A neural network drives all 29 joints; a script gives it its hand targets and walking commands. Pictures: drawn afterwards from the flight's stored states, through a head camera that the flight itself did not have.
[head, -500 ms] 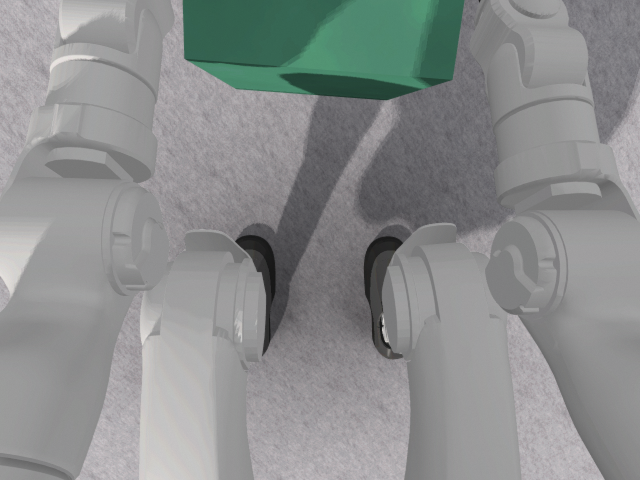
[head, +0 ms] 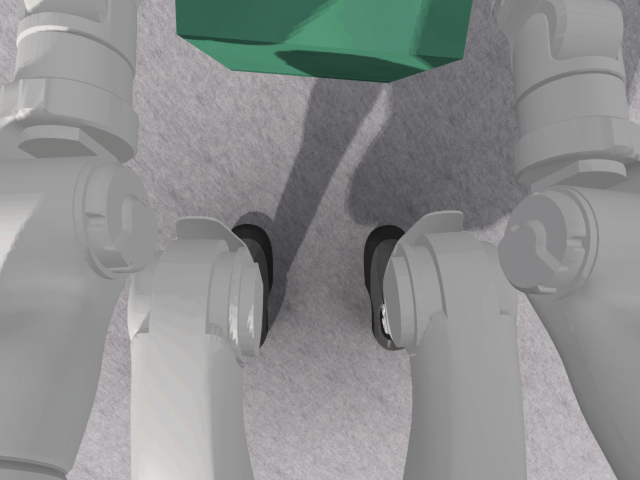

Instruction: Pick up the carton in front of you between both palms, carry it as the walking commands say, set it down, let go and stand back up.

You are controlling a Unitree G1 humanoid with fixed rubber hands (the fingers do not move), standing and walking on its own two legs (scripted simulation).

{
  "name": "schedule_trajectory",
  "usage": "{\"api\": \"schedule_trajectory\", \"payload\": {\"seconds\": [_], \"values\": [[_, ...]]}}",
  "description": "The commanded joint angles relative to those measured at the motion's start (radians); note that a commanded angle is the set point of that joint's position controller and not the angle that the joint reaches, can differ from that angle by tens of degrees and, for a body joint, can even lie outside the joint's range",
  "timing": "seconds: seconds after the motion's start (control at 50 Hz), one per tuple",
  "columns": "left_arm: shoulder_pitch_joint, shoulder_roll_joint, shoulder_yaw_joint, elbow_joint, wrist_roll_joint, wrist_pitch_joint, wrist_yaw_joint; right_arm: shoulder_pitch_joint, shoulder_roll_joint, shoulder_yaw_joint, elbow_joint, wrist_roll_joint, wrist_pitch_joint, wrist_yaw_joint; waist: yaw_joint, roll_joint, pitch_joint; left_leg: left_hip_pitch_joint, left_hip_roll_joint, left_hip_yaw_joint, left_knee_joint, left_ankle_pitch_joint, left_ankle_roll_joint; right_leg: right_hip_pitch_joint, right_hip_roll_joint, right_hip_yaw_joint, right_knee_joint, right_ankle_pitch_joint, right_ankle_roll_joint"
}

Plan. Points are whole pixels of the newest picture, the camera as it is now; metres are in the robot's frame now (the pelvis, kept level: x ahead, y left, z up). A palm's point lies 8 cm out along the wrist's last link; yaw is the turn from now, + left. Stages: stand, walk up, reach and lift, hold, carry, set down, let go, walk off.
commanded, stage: set down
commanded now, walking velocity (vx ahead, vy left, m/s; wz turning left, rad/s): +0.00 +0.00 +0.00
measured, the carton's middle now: out of the picture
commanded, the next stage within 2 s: let go in 1.48 s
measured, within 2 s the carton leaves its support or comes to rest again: neither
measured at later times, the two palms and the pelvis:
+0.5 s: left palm out of the picture +0.59 +0.20 -0.16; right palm out of the picture +0.57 -0.19 -0.16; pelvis +0.01 +0.00 +0.00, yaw +0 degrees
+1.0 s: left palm out of the picture +0.59 +0.20 +0.01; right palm out of the picture +0.57 -0.18 +0.01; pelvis +0.01 +0.00 +0.12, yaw +0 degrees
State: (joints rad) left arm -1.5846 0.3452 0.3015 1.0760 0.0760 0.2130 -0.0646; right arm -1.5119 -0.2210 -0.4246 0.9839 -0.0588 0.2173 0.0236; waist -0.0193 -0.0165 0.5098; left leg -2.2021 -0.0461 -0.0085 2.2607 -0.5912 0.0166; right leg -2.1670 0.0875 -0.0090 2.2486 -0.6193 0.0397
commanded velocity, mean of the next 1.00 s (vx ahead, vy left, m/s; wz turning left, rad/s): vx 0.00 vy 0.00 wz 0.00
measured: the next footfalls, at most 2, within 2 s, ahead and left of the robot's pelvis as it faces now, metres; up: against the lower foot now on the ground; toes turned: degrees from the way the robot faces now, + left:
none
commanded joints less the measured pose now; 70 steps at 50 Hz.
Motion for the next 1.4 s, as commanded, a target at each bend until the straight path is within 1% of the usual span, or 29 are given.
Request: {"api": "schedule_trajectory", "payload": {"seconds": [0.0, 0.06, 0.08, 0.1, 0.12, 0.14, 0.16, 0.18, 0.2, 0.22, 0.24, 0.28, 0.32, 0.38, 0.42, 0.48, 0.56, 0.6, 0.68, 0.74, 0.8, 0.9, 1.0, 1.06, 1.12, 1.2, 1.38], "values": [[-0.286, -0.717, -0.208, 0.056, -0.028, 0.029, -0.180, -0.350, 0.681, 0.223, 0.030, 0.032, 0.021, 0.154, -0.002, 0.048, -0.699, 0.390, -0.046, -0.010, -0.197, 0.077, 0.017, 0.265, 0.035, -0.032, -0.179, 0.076, -0.053], [-0.280, -0.683, -0.207, 0.054, -0.025, 0.022, -0.176, -0.340, 0.651, 0.209, 0.030, 0.028, 0.013, 0.147, -0.003, 0.047, -0.694, 0.407, -0.042, -0.012, -0.194, 0.089, 0.012, 0.287, 0.031, -0.034, -0.174, 0.090, -0.045], [-0.273, -0.660, -0.202, 0.054, -0.025, 0.016, -0.171, -0.331, 0.623, 0.199, 0.023, 0.022, 0.005, 0.140, -0.010, 0.047, -0.694, 0.413, -0.040, -0.012, -0.190, 0.096, 0.007, 0.304, 0.030, -0.035, -0.172, 0.099, -0.041], [-0.276, -0.632, -0.199, 0.052, -0.025, 0.008, -0.164, -0.328, 0.600, 0.190, 0.022, 0.019, -0.002, 0.133, -0.008, 0.047, -0.709, 0.426, -0.038, -0.011, -0.187, 0.109, 0.003, 0.316, 0.029, -0.038, -0.168, 0.112, -0.037], [-0.262, -0.564, -0.181, 0.057, -0.023, -0.001, -0.149, -0.310, 0.537, 0.168, 0.022, 0.013, -0.011, 0.117, -0.010, 0.051, -0.725, 0.442, -0.034, -0.009, -0.183, 0.122, -0.003, 0.327, 0.026, -0.042, -0.164, 0.123, -0.031], [-0.241, -0.446, -0.151, 0.060, -0.017, -0.015, -0.123, -0.276, 0.430, 0.135, 0.022, 0.002, -0.023, 0.091, -0.014, 0.053, -0.745, 0.463, -0.027, -0.007, -0.180, 0.134, -0.010, 0.339, 0.020, -0.046, -0.162, 0.134, -0.023], [-0.214, -0.258, -0.108, 0.051, -0.003, -0.034, -0.079, -0.228, 0.254, 0.081, 0.028, -0.016, -0.039, 0.051, -0.013, 0.057, -0.771, 0.497, -0.018, -0.006, -0.180, 0.147, -0.021, 0.353, 0.014, -0.049, -0.158, 0.150, -0.015], [-0.205, -0.076, -0.085, 0.035, 0.002, -0.055, -0.026, -0.195, 0.073, 0.049, 0.026, -0.024, -0.064, 0.003, -0.020, 0.064, -0.812, 0.532, -0.010, -0.006, -0.179, 0.166, -0.031, 0.372, 0.009, -0.051, -0.157, 0.174, -0.009], [-0.200, 0.125, -0.065, 0.004, -0.004, -0.083, 0.034, -0.176, -0.128, 0.026, 0.020, -0.016, -0.092, -0.054, -0.019, 0.067, -0.867, 0.567, -0.006, -0.007, -0.176, 0.196, -0.038, 0.388, 0.003, -0.053, -0.155, 0.207, -0.002], [-0.244, 0.196, -0.076, -0.015, -0.034, -0.100, 0.075, -0.212, -0.205, 0.030, 0.009, 0.015, -0.112, -0.093, -0.022, 0.061, -0.949, 0.591, -0.007, -0.015, -0.169, 0.250, -0.035, 0.414, 0.001, -0.055, -0.152, 0.256, 0.004], [-0.283, 0.223, -0.097, -0.018, -0.078, -0.113, 0.098, -0.239, -0.240, 0.050, 0.010, 0.049, -0.127, -0.116, -0.026, 0.059, -1.016, 0.609, -0.005, -0.019, -0.159, 0.305, -0.032, 0.424, -0.003, -0.054, -0.149, 0.303, 0.008], [-0.332, 0.240, -0.152, -0.012, -0.161, -0.136, 0.119, -0.282, -0.259, 0.110, 0.010, 0.117, -0.148, -0.137, -0.030, 0.058, -1.124, 0.634, 0.003, -0.029, -0.137, 0.395, -0.026, 0.423, -0.017, -0.045, -0.135, 0.372, 0.009], [-0.348, 0.236, -0.209, 0.000, -0.226, -0.147, 0.121, -0.299, -0.243, 0.176, 0.019, 0.185, -0.158, -0.138, -0.027, 0.061, -1.196, 0.632, 0.015, -0.033, -0.123, 0.446, -0.024, 0.430, -0.026, -0.034, -0.126, 0.417, 0.006], [-0.321, 0.235, -0.259, 0.026, -0.282, -0.150, 0.111, -0.278, -0.225, 0.243, 0.023, 0.253, -0.157, -0.134, -0.022, 0.063, -1.293, 0.637, 0.023, -0.019, -0.122, 0.474, -0.023, 0.483, -0.032, -0.027, -0.129, 0.460, 0.002], [-0.302, 0.243, -0.267, 0.028, -0.298, -0.149, 0.107, -0.256, -0.218, 0.261, 0.014, 0.276, -0.153, -0.137, -0.018, 0.066, -1.355, 0.652, 0.025, -0.009, -0.128, 0.481, -0.022, 0.517, -0.030, -0.027, -0.138, 0.479, 0.000], [-0.282, 0.260, -0.255, -0.002, -0.296, -0.142, 0.110, -0.226, -0.222, 0.262, -0.027, 0.282, -0.144, -0.149, -0.015, 0.075, -1.490, 0.697, 0.021, 0.006, -0.149, 0.492, -0.021, 0.588, -0.022, -0.031, -0.164, 0.508, -0.002], [-0.274, 0.279, -0.220, -0.114, -0.273, -0.113, 0.124, -0.216, -0.232, 0.242, -0.148, 0.263, -0.114, -0.178, -0.019, 0.068, -1.687, 0.757, 0.003, 0.028, -0.213, 0.478, -0.013, 0.700, -0.005, -0.049, -0.228, 0.517, -0.010], [-0.258, 0.279, -0.197, -0.136, -0.250, -0.085, 0.126, -0.201, -0.226, 0.226, -0.179, 0.247, -0.085, -0.190, -0.020, 0.070, -1.685, 0.761, -0.004, 0.037, -0.262, 0.444, -0.009, 0.695, 0.002, -0.057, -0.278, 0.479, -0.013], [-0.202, 0.239, -0.152, -0.076, -0.201, -0.053, 0.109, -0.154, -0.188, 0.181, -0.132, 0.202, -0.052, -0.185, -0.025, 0.071, -1.482, 0.654, -0.005, 0.034, -0.361, 0.325, -0.008, 0.575, -0.005, -0.052, -0.372, 0.360, -0.012], [-0.176, 0.210, -0.123, -0.049, -0.167, -0.056, 0.094, -0.128, -0.157, 0.155, -0.105, 0.166, -0.054, -0.168, -0.025, 0.070, -1.401, 0.613, -0.007, 0.026, -0.416, 0.301, -0.010, 0.517, -0.008, -0.048, -0.425, 0.331, -0.008], [-0.172, 0.200, -0.101, -0.046, -0.141, -0.057, 0.085, -0.120, -0.145, 0.136, -0.105, 0.142, -0.055, -0.155, -0.025, 0.072, -1.404, 0.628, -0.009, 0.024, -0.469, 0.301, -0.013, 0.509, -0.008, -0.052, -0.477, 0.322, -0.004], [-0.178, 0.210, -0.088, -0.091, -0.122, -0.044, 0.080, -0.116, -0.158, 0.122, -0.153, 0.132, -0.042, -0.150, -0.030, 0.085, -1.522, 0.739, -0.015, 0.027, -0.553, 0.343, -0.019, 0.567, -0.002, -0.064, -0.560, 0.348, 0.001], [-0.169, 0.223, -0.093, -0.171, -0.131, -0.020, 0.079, -0.095, -0.178, 0.128, -0.231, 0.145, -0.021, -0.152, -0.035, 0.104, -1.679, 0.901, -0.024, 0.029, -0.630, 0.445, -0.022, 0.657, 0.007, -0.072, -0.643, 0.419, 0.001], [-0.147, 0.223, -0.092, -0.210, -0.133, -0.005, 0.075, -0.069, -0.181, 0.131, -0.268, 0.154, -0.009, -0.148, -0.035, 0.110, -1.728, 0.982, -0.028, 0.026, -0.681, 0.502, -0.024, 0.699, 0.010, -0.072, -0.698, 0.457, 0.002], [-0.117, 0.216, -0.087, -0.228, -0.131, 0.003, 0.068, -0.036, -0.177, 0.129, -0.285, 0.155, -0.003, -0.141, -0.036, 0.111, -1.729, 1.032, -0.029, 0.021, -0.737, 0.541, -0.027, 0.729, 0.011, -0.068, -0.758, 0.486, 0.003], [-0.076, 0.198, -0.074, -0.222, -0.119, 0.000, 0.056, 0.008, -0.160, 0.119, -0.281, 0.146, -0.006, -0.129, -0.037, 0.107, -1.685, 1.071, -0.028, 0.011, -0.821, 0.570, -0.029, 0.759, 0.007, -0.059, -0.842, 0.510, 0.005], [-0.008, 0.165, -0.028, -0.192, -0.065, -0.031, 0.035, 0.077, -0.125, 0.084, -0.268, 0.095, -0.033, -0.105, -0.037, 0.092, -1.603, 1.168, -0.023, -0.003, -1.026, 0.599, -0.032, 0.879, -0.001, -0.044, -1.047, 0.547, 0.017]]}}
